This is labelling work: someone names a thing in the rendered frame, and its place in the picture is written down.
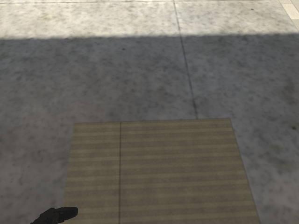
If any left robot hand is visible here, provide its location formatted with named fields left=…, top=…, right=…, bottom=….
left=30, top=206, right=78, bottom=224

